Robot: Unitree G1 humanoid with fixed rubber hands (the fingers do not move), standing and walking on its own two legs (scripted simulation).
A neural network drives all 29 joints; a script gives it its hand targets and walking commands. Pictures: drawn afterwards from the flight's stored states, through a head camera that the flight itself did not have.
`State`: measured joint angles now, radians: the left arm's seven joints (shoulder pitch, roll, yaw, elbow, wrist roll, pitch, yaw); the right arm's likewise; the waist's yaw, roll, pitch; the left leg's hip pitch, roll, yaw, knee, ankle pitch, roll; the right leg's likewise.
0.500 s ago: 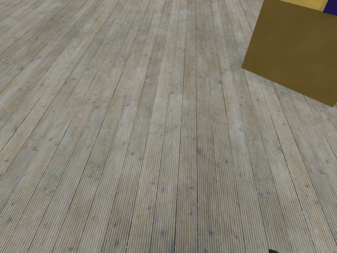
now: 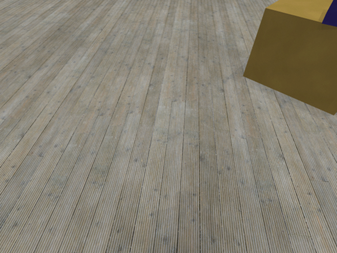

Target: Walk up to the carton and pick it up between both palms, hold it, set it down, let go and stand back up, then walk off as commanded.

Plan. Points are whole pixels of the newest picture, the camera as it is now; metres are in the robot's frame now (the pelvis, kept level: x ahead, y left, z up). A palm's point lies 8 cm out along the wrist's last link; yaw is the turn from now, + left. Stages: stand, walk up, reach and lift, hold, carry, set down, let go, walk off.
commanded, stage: stand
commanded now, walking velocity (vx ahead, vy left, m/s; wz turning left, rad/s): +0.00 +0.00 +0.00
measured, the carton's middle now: out of the picture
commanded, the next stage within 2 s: none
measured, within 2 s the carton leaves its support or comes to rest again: neither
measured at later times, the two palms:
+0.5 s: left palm out of the picture +0.06 +0.28 -0.13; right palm out of the picture +0.07 -0.27 -0.12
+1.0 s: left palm out of the picture +0.06 +0.29 -0.13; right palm out of the picture +0.08 -0.27 -0.12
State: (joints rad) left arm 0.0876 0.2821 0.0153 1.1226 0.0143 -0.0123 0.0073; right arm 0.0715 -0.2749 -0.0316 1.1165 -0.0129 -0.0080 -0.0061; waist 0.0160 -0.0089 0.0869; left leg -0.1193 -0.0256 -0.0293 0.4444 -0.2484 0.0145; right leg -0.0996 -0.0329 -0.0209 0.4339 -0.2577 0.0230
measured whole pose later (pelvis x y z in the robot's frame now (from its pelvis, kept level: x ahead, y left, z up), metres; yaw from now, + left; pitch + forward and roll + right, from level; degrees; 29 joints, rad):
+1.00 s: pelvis +0.00 +0.01 +0.00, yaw +0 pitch -4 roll +0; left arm 0.10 0.29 0.02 1.14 0.01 0.00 0.00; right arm 0.09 -0.29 -0.03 1.13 -0.01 -0.02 0.00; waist 0.01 -0.01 0.07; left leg -0.10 -0.05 -0.03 0.38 -0.21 0.03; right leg -0.08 -0.06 -0.02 0.38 -0.23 0.04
